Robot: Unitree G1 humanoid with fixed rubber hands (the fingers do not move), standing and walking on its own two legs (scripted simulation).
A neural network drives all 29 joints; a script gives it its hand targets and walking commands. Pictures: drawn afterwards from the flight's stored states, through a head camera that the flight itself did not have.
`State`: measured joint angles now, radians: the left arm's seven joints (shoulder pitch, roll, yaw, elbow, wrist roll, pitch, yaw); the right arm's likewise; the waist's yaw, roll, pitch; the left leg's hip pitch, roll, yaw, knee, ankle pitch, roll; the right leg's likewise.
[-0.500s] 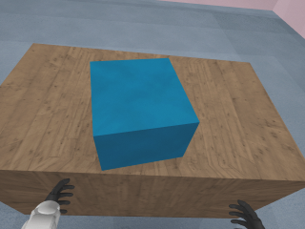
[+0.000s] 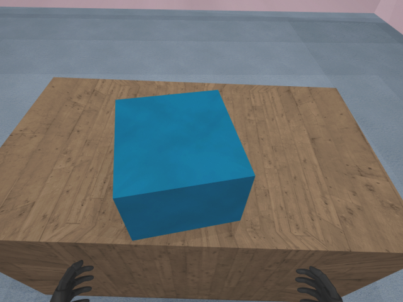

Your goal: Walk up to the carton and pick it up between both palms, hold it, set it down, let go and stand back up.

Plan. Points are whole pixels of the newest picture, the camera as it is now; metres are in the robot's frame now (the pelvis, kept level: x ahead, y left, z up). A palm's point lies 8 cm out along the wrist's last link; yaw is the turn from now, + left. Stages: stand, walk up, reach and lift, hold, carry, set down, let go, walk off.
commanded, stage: reach and lift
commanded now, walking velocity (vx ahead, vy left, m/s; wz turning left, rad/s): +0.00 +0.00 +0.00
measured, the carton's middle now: (178, 160) +0.48 +0.08 -0.04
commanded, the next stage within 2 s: none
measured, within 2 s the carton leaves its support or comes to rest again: neither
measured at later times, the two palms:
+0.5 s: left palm out of the picture +0.13 +0.24 -0.06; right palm out of the picture +0.12 -0.27 -0.04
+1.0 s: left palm (86, 301) +0.15 +0.21 -0.04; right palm out of the picture +0.16 -0.28 -0.02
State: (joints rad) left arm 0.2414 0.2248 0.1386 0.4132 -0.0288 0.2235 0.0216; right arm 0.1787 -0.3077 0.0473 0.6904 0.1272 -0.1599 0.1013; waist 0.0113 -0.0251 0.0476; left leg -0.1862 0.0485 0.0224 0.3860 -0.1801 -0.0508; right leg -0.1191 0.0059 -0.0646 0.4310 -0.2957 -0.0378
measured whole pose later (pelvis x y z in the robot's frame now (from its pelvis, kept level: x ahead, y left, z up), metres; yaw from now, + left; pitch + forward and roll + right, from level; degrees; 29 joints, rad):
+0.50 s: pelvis -0.02 +0.01 +0.00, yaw -3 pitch -1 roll +0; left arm 0.35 0.14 0.05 0.33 -0.04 -0.01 0.15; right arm 0.28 -0.41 0.03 0.65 0.30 -0.26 0.25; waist 0.04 -0.04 0.00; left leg -0.23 0.06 0.05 0.41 -0.17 -0.04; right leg -0.18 0.02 -0.02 0.44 -0.26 -0.03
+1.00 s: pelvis -0.01 +0.00 -0.01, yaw -3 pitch +3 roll +0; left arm 0.38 0.08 0.04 0.25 -0.06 -0.23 0.19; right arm 0.19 -0.50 0.17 0.72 0.50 -0.50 0.29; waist 0.06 -0.05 -0.05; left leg -0.33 0.08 0.03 0.51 -0.22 -0.06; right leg -0.28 0.04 -0.02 0.54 -0.31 -0.05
